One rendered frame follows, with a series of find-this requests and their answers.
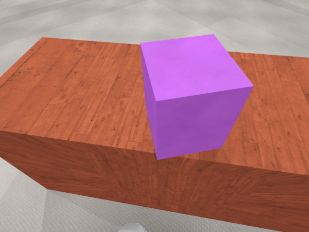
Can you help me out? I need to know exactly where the pedestal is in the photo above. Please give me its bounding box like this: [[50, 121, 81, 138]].
[[0, 37, 309, 232]]

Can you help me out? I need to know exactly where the carton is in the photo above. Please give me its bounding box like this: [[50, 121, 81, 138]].
[[140, 34, 254, 160]]

